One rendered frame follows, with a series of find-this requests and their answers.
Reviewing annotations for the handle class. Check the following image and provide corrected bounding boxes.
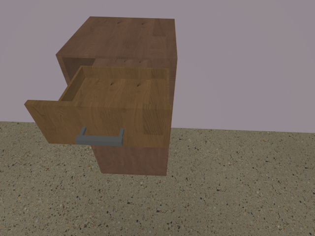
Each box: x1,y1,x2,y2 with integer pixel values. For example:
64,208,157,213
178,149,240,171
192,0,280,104
75,127,124,146

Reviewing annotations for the drawer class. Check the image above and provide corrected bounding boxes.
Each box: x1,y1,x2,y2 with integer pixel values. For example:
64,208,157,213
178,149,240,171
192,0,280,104
24,65,172,148

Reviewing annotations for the cabinet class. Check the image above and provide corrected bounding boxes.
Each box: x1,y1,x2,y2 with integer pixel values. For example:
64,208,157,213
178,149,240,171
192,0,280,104
56,16,178,176

